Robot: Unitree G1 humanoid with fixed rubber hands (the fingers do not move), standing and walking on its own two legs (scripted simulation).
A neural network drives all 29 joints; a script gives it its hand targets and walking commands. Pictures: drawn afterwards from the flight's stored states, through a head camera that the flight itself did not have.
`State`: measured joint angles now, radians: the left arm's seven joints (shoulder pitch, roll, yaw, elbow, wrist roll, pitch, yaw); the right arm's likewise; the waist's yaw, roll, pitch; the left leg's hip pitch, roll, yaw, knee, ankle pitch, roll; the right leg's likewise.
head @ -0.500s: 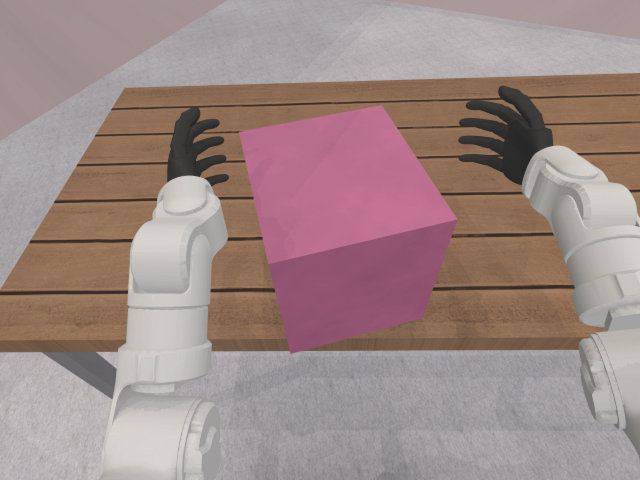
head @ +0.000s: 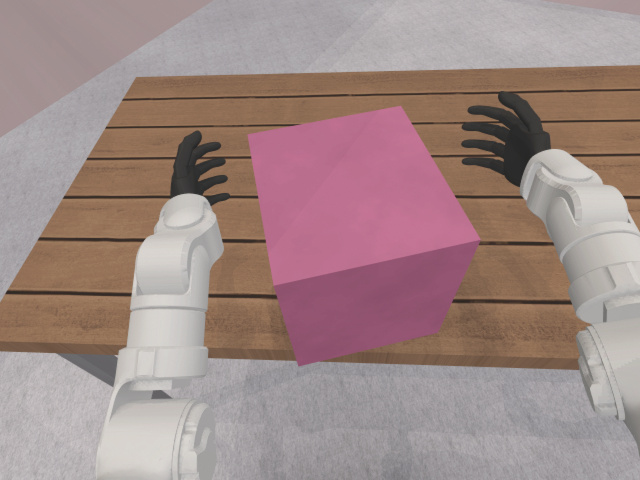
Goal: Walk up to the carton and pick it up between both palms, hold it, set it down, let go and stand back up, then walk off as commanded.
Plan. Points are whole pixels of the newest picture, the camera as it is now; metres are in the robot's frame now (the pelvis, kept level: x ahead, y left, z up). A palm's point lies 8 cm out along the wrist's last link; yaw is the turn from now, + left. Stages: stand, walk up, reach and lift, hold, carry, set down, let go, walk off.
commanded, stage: reach and lift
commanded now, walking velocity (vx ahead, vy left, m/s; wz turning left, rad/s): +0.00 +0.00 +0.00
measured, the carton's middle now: (348, 239) +0.42 +0.05 +0.03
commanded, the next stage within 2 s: none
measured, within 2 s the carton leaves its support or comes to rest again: neither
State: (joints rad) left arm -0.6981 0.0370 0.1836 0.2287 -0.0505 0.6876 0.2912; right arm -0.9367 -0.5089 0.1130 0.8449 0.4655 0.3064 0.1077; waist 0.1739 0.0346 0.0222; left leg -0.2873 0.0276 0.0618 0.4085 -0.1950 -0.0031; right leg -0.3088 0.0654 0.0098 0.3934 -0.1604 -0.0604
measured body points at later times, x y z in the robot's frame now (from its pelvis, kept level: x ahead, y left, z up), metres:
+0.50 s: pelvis -0.01 +0.00 +0.00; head +0.03 -0.02 +0.45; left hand +0.36 +0.23 +0.08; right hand +0.46 -0.14 +0.10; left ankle +0.00 +0.12 -0.74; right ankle +0.02 -0.08 -0.74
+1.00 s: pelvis +0.01 +0.00 +0.00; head +0.06 -0.03 +0.45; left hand +0.39 +0.19 +0.08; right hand +0.48 -0.11 +0.09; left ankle +0.00 +0.12 -0.74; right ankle +0.02 -0.08 -0.74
